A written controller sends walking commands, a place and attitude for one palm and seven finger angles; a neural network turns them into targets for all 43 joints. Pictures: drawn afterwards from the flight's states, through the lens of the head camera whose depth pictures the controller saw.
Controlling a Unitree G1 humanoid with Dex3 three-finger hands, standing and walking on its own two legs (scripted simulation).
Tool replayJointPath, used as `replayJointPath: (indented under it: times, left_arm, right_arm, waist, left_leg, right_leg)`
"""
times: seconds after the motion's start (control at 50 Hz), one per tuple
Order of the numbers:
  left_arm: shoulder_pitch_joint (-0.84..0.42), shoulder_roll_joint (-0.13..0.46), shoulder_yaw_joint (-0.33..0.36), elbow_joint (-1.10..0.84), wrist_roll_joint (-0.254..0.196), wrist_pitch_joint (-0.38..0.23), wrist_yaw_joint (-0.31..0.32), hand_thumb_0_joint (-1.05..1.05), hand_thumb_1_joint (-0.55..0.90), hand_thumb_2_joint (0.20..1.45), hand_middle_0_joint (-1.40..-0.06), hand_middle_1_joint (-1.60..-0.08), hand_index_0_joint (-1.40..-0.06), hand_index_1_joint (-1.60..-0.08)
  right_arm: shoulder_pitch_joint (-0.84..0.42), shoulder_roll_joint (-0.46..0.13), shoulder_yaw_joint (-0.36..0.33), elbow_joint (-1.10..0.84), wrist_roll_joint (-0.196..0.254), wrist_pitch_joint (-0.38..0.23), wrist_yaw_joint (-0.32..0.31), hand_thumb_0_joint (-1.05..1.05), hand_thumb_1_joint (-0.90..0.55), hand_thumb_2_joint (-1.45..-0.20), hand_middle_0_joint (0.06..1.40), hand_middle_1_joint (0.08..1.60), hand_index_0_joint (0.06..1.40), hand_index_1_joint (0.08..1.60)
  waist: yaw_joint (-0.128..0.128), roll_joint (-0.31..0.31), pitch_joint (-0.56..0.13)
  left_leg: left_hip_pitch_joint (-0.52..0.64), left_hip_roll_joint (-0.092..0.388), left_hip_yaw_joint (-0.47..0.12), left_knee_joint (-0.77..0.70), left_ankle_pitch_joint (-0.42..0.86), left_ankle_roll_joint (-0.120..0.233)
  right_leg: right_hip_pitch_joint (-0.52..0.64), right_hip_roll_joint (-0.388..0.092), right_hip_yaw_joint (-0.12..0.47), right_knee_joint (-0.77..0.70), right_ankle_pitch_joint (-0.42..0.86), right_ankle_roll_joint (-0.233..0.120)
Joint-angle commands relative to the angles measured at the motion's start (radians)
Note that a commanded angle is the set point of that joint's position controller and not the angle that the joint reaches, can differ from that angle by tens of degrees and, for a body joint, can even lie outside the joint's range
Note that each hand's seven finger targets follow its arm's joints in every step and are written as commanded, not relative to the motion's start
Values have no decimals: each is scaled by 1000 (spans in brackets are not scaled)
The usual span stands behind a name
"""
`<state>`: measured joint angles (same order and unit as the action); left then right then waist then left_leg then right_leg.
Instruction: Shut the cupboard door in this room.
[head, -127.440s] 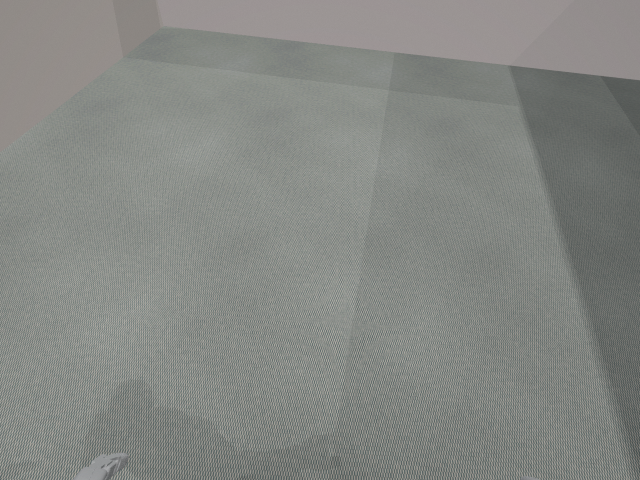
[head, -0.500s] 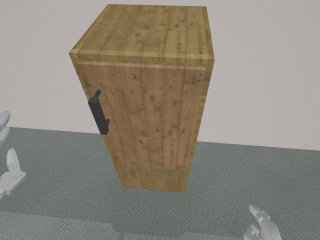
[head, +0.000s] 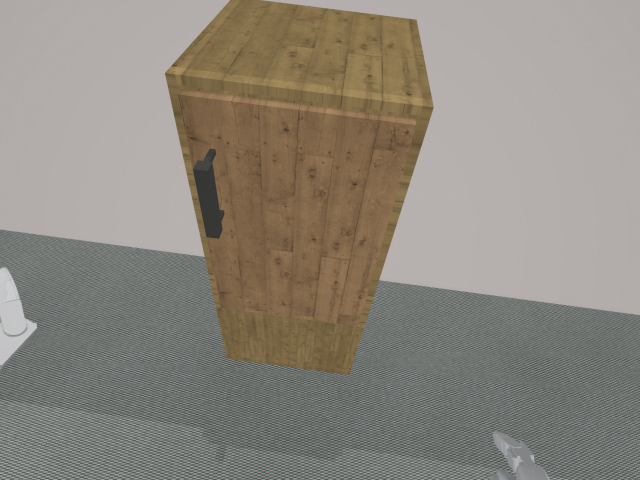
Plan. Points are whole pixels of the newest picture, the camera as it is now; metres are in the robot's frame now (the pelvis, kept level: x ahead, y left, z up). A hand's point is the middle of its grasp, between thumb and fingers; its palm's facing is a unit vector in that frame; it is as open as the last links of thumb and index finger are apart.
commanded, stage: step back with the hand held close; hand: left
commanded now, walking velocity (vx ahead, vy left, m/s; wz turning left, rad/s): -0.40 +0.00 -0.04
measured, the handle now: (212, 194) +0.57 +0.21 +0.01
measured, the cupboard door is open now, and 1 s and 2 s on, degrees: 0 0 0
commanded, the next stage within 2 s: stop stepping back and stand still in 0.48 s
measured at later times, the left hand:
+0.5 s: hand out of the picture +0.10 +0.27 +0.20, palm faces +0.48 -0.76 -0.44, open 7.4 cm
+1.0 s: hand out of the picture +0.01 +0.27 +0.19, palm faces +0.46 -0.79 -0.40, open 7.4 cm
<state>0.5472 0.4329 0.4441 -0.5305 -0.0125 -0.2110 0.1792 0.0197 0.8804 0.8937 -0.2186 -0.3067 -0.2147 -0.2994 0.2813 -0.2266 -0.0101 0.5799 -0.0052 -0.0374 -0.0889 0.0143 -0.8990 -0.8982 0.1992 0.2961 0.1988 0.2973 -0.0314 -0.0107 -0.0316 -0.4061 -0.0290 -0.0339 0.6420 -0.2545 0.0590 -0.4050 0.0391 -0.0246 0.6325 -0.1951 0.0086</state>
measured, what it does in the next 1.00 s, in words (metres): walks backwards: right foot, then left foot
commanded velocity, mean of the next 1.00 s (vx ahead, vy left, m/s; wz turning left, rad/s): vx -0.14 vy -0.01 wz -0.03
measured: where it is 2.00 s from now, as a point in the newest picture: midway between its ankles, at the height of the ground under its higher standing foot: outside the picture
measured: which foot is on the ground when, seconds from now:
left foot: down 0.00-0.34, up 0.36-0.48, down 0.50-1.00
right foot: up 0.00-0.00, down 0.02-0.50, up 0.52-0.68, down 0.70-1.00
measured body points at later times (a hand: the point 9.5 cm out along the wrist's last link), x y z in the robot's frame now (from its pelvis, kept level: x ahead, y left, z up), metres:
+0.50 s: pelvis -0.09 +0.00 +0.00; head -0.10 +0.03 +0.45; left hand +0.07 +0.30 +0.22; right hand +0.07 -0.26 -0.06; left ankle -0.06 +0.10 -0.73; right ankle -0.01 -0.13 -0.73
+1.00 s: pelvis -0.17 +0.00 +0.00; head -0.24 +0.02 +0.45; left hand -0.02 +0.31 +0.21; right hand -0.05 -0.25 -0.07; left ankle -0.09 +0.10 -0.72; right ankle -0.21 -0.12 -0.73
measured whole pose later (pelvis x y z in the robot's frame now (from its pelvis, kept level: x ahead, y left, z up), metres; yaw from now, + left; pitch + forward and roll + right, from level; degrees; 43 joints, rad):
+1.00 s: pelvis -0.17 +0.00 +0.00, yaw -1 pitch -1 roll -3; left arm 0.59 0.43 0.42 -0.47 -0.05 -0.19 0.16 0.02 0.88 0.89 -0.22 -0.31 -0.22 -0.30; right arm 0.30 -0.22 0.00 0.65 -0.01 -0.06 -0.07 0.01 -0.90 -0.90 0.20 0.30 0.20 0.30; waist -0.03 0.03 -0.15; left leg -0.42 0.02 -0.02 0.67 -0.30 -0.01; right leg -0.15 0.08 0.03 0.50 -0.34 -0.03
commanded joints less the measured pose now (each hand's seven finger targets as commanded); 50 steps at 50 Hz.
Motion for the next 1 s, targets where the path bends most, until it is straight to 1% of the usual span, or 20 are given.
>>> replayJointPath:
  times: [0.0, 0.06, 0.16, 0.26, 0.3, 0.34, 0.36, 0.42, 0.44, 0.46, 0.48, 0.5, 0.52, 0.54, 0.58, 0.7, 0.78, 0.88, 0.94, 0.98]
  left_arm:
    - [-55, 163, 149, -177, 4, -77, 8, 0, 900, 900, -200, -300, -200, -300]
    - [-39, 128, 107, -107, -13, -85, -11, 0, 900, 900, -200, -300, -200, -300]
    - [-40, 152, 93, -196, -38, -89, -18, 0, 900, 900, -200, -300, -200, -300]
    - [15, 234, 189, -292, -36, -98, -16, 0, 900, 900, -200, -300, -200, -300]
    - [-2, 249, 200, -266, -28, -108, -8, 0, 900, 900, -200, -300, -200, -300]
    - [-22, 283, 218, -222, -29, -100, 12, 0, 900, 900, -200, -300, -200, -300]
    - [-18, 236, 178, -166, -25, -88, 17, 0, 900, 900, -200, -300, -200, -300]
    - [-38, 189, 126, -58, -14, -71, 16, 0, 900, 900, -200, -300, -200, -300]
    - [-75, 168, 87, -56, -18, -71, 10, 0, 900, 900, -200, -300, -200, -300]
    - [-79, 166, 87, -65, -22, -79, 12, 0, 900, 900, -200, -300, -200, -300]
    - [-87, 158, 93, -84, -20, -89, 15, 0, 900, 900, -200, -300, -200, -300]
    - [-106, 164, 105, -89, -15, -93, 13, 0, 900, 900, -200, -300, -200, -300]
    - [-86, 176, 117, -81, -22, -102, 8, 0, 900, 900, -200, -300, -200, -300]
    - [-74, 210, 143, -151, -30, -107, -2, 0, 900, 900, -200, -300, -200, -300]
    - [-74, 157, 98, -262, -27, -98, -14, 0, 900, 900, -200, -300, -200, -300]
    - [-86, 176, 110, -279, -22, -80, -4, 0, 900, 900, -200, -300, -200, -300]
    - [-59, 186, 135, -196, -47, -57, 9, 0, 900, 900, -200, -300, -200, -300]
    - [29, 173, 121, -99, -56, -13, 0, 0, 900, 900, -200, -300, -200, -300]
    - [-125, 169, 82, -51, -36, -9, 8, 0, 900, 900, -200, -300, -200, -300]
    - [-203, 146, 36, 5, -24, -13, 5, 0, 900, 900, -200, -300, -200, -300]
  right_arm:
    - [-141, -146, -54, -157, -6, -91, -11, 0, -900, -900, 200, 300, 200, 300]
    - [-138, -148, -51, -127, -11, -96, -2, 0, -900, -900, 200, 300, 200, 300]
    - [-147, -130, -58, -113, -1, -94, 10, 0, -900, -900, 200, 300, 200, 300]
    - [-181, -117, -51, -160, 2, -73, 13, 0, -900, -900, 200, 300, 200, 300]
    - [-176, -106, -52, -159, 1, -65, 16, 0, -900, -900, 200, 300, 200, 300]
    - [-180, -101, -65, -131, -8, -46, 19, 0, -900, -900, 200, 300, 200, 300]
    - [-179, -74, -55, -118, -11, -34, 19, 0, -900, -900, 200, 300, 200, 300]
    - [-163, -74, -40, -117, -4, -18, 11, 0, -900, -900, 200, 300, 200, 300]
    - [-160, -94, -39, -112, 4, -20, 6, 0, -900, -900, 200, 300, 200, 300]
    - [-164, -118, -39, -106, 10, -28, -3, 0, -900, -900, 200, 300, 200, 300]
    - [-169, -147, -46, -111, 8, -43, -12, 0, -900, -900, 200, 300, 200, 300]
    - [-158, -125, -56, -107, 0, -59, -13, 0, -900, -900, 200, 300, 200, 300]
    - [-144, -120, -70, -101, 11, -75, -7, 0, -900, -900, 200, 300, 200, 300]
    - [-143, -145, -75, -113, -3, -91, -5, 0, -900, -900, 200, 300, 200, 300]
    - [-135, -125, -68, -112, -14, -112, 6, 0, -900, -900, 200, 300, 200, 300]
    - [-130, -120, -30, -80, -13, -164, 13, 0, -900, -900, 200, 300, 200, 300]
    - [-135, -91, -29, -78, 0, -153, 7, 0, -900, -900, 200, 300, 200, 300]
    - [-170, -83, -17, -98, 0, -80, 7, 0, -900, -900, 200, 300, 200, 300]
    - [-170, -100, -16, -88, -2, -73, 3, 0, -900, -900, 200, 300, 200, 300]
    - [-150, -104, -14, -81, 4, -81, -2, 0, -900, -900, 200, 300, 200, 300]
  waist:
    - [31, 168, -47]
    - [23, 101, -14]
    - [25, 103, -274]
    - [18, 74, -231]
    - [10, -5, -138]
    - [17, -88, -93]
    - [14, -127, -74]
    - [-1, -88, 15]
    - [-17, 7, 60]
    - [-7, 176, 86]
    - [5, 343, 58]
    - [20, 290, 10]
    - [31, 193, -78]
    - [30, 252, -130]
    - [31, 175, -197]
    - [14, 214, -115]
    - [12, 97, -230]
    - [5, -28, 11]
    - [-7, -114, 126]
    - [-15, -103, 168]
  left_leg:
    - [-384, 229, -222, -328, -189, 56]
    - [-297, 194, -187, -282, -25, 25]
    - [63, 184, -111, -180, 411, 0]
    - [-154, 116, -66, -148, -80, -3]
    - [-142, 45, -24, -3, -227, -41]
    - [50, 10, -19, 269, -176, -84]
    - [59, 27, -30, 331, -175, -82]
    - [120, 62, -28, 78, -126, -64]
    - [147, 67, -33, -115, -77, -65]
    - [19, 138, -114, -307, -81, -38]
    - [-214, 281, -269, -432, -98, 25]
    - [-278, 334, -280, -427, -66, 64]
    - [-224, 321, -208, -391, -86, 70]
    - [-213, 328, -260, -395, -89, 85]
    - [-91, 324, -225, -309, 119, 84]
    - [8, 184, -133, -304, -156, -14]
    - [257, 103, -24, -144, 92, -60]
    - [181, 49, 15, 28, -88, -81]
    - [89, 58, 8, 121, -75, -65]
    - [111, 78, -3, 22, -76, -50]
  right_leg:
    - [410, 5, 76, 83, 86, -2]
    - [323, -17, 101, -19, 163, -14]
    - [253, -29, 98, -37, 260, 0]
    - [295, -96, 213, -118, 131, -25]
    - [119, -209, 354, -288, -128, -85]
    - [-187, -338, 437, -468, -350, -161]
    - [-209, -355, 385, -471, -332, -168]
    - [-248, -227, 212, -383, -201, -89]
    - [-262, -162, 150, -317, -207, -47]
    - [-148, -56, 89, -159, -177, -17]
    - [73, 32, 38, 67, -118, 8]
    - [168, 46, 66, 175, -121, 7]
    - [208, 37, 79, 180, -132, 8]
    - [208, 52, 80, 194, -125, 15]
    - [209, 25, 96, 171, -137, 9]
    - [216, 7, 67, -191, -99, -10]
    - [141, -58, 129, -261, -13, -42]
    - [-138, -180, 276, -459, -519, -129]
    - [-194, -232, 315, -470, -575, -149]
    - [-189, -200, 228, -393, -515, -121]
